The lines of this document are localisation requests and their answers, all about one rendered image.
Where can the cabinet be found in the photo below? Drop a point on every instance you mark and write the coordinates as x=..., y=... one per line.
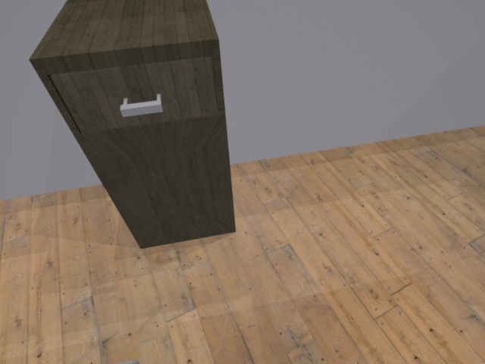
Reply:
x=170, y=181

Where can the drawer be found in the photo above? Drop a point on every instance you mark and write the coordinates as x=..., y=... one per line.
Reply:
x=94, y=97

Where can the handle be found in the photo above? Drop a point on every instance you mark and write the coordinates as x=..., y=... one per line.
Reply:
x=141, y=108

